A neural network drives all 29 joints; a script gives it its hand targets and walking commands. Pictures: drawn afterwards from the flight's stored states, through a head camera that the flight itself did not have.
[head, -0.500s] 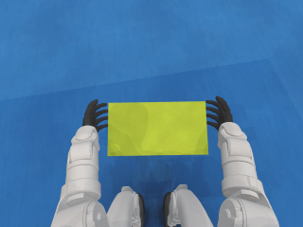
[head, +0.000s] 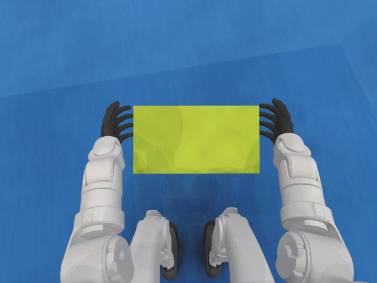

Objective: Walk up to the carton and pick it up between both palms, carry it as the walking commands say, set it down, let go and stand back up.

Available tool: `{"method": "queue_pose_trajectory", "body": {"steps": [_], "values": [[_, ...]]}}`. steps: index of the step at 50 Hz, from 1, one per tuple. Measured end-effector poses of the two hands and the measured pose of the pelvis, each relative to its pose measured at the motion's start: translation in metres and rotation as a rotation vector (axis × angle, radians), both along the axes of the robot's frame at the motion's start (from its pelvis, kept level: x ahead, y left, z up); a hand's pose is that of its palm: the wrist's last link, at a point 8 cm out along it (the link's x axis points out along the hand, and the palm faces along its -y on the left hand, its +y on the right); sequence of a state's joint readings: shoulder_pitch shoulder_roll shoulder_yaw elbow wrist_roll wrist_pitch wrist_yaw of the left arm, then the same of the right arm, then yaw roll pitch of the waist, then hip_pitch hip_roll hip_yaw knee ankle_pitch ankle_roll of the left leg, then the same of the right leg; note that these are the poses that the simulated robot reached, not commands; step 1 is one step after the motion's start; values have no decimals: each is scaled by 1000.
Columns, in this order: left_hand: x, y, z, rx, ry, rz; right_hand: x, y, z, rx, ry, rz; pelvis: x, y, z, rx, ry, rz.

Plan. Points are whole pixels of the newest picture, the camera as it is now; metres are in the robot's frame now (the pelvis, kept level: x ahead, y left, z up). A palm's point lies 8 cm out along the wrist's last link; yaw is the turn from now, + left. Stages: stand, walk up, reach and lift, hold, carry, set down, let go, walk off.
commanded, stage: set down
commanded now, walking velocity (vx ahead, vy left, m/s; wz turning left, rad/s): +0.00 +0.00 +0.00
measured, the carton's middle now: (195, 140) +0.44 -0.01 -0.16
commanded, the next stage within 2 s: none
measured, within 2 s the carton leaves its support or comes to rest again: neither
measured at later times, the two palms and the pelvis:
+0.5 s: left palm (126, 140) +0.44 +0.16 -0.16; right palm (268, 138) +0.43 -0.20 -0.16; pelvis -0.02 +0.00 -0.08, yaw +0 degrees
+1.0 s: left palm (136, 142) +0.46 +0.15 -0.25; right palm (258, 139) +0.46 -0.21 -0.25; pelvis -0.03 +0.00 -0.15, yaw +0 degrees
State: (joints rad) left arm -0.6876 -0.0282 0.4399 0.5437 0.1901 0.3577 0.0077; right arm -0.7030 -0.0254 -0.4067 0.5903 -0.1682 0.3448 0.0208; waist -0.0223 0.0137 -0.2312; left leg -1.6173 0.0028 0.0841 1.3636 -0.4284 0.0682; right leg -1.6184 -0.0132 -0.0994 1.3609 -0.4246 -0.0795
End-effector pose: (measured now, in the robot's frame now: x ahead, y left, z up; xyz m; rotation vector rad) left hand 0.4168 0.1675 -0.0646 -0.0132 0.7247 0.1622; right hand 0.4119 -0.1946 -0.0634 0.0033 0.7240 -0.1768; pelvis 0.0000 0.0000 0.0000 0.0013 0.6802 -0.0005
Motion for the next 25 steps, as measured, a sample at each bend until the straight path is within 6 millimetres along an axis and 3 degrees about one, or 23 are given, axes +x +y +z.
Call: {"method": "queue_pose_trajectory", "body": {"steps": [25], "values": [[25,-6,-94,6,-4,2,23,-6,-92,-12,6,4,-20,2,-83,2,109,-2]]}}
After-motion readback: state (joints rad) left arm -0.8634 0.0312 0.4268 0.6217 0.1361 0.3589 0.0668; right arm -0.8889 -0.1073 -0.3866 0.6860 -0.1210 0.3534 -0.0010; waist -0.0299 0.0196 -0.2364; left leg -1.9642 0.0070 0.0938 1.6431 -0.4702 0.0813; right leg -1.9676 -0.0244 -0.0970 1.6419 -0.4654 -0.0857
